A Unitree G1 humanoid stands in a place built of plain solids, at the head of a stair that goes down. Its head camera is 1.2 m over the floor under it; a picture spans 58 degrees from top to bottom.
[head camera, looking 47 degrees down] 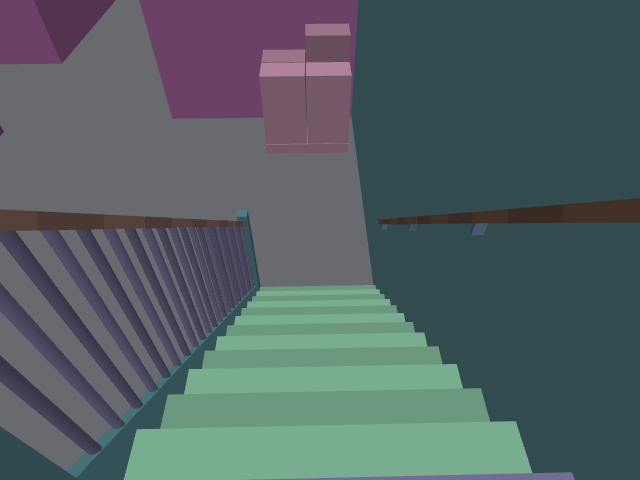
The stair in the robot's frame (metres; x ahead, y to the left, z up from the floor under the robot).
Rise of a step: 0.20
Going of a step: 0.20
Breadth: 1.20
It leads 1 degrees to the left of straight ahead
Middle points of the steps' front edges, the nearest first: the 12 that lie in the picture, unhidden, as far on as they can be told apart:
0.50 -0.02 -0.20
0.71 -0.02 -0.40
0.91 -0.02 -0.60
1.11 -0.01 -0.80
1.31 -0.01 -1.00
1.51 0.00 -1.21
1.71 0.00 -1.41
1.91 0.01 -1.61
2.11 0.01 -1.81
2.31 0.01 -2.01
2.51 0.02 -2.21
2.71 0.02 -2.41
